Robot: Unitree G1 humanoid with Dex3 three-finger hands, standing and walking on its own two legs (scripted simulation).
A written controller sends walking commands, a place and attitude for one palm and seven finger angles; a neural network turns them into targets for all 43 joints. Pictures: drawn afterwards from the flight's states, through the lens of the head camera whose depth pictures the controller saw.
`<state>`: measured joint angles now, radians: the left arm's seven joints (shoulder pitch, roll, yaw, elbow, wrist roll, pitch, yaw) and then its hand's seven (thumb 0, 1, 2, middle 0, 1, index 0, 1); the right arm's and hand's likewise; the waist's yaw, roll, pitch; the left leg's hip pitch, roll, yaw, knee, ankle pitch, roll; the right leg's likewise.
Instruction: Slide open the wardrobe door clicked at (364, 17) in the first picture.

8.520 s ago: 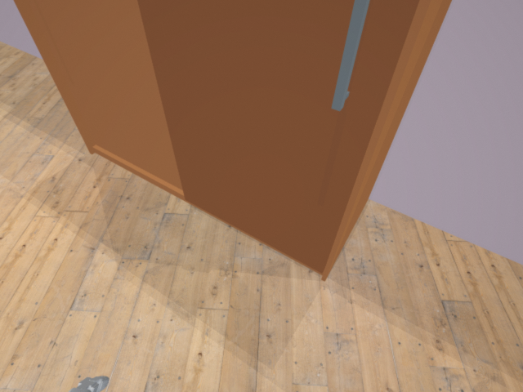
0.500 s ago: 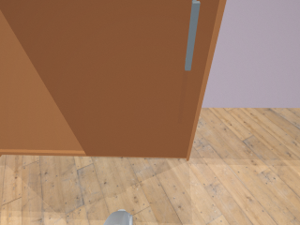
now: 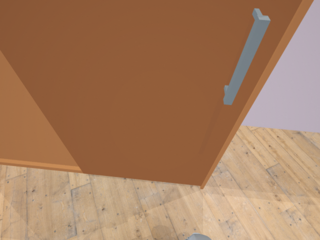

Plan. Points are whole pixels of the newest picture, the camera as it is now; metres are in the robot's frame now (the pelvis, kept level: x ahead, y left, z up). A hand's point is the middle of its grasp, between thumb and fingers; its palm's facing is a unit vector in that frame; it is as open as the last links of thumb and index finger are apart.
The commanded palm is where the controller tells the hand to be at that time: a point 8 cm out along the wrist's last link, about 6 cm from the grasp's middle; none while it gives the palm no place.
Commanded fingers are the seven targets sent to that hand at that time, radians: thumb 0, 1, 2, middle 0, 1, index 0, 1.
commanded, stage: come to a stop and stand still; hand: right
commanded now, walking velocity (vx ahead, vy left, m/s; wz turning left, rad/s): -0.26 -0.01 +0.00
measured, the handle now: (240, 62) +0.50 -0.15 +0.20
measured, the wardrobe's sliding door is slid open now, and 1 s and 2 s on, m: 0.00 0.00 0.00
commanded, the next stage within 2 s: look again from close up in 1.58 s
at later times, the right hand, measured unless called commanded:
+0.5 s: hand out of the picture +0.04 -0.24 -0.17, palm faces -0.01 +0.98 -0.21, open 7.4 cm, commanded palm none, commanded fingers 0.00 -0.90 -0.90 0.20 0.30 0.20 0.30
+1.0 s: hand out of the picture -0.05 -0.14 -0.17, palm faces +0.01 +0.99 -0.17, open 7.3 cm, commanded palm none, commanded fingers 0.00 -0.90 -0.90 0.20 0.30 0.20 0.30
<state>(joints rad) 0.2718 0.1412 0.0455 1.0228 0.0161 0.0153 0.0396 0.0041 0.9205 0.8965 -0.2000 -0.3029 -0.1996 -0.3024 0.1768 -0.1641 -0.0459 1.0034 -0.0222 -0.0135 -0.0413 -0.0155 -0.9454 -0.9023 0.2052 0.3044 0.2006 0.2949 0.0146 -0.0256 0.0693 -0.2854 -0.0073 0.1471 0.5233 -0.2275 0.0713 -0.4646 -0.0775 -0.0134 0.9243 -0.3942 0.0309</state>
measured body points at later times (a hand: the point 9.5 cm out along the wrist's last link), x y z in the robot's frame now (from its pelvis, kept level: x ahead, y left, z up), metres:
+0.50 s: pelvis -0.01 -0.04 +0.01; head +0.02 -0.07 +0.46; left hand +0.06 +0.20 -0.12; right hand +0.04 -0.29 -0.15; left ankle -0.08 +0.13 -0.65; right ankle +0.06 -0.14 -0.73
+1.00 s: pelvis -0.05 +0.02 +0.01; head -0.03 +0.02 +0.46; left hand -0.08 +0.23 -0.16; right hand -0.05 -0.19 -0.16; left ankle -0.08 +0.12 -0.73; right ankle -0.06 -0.11 -0.73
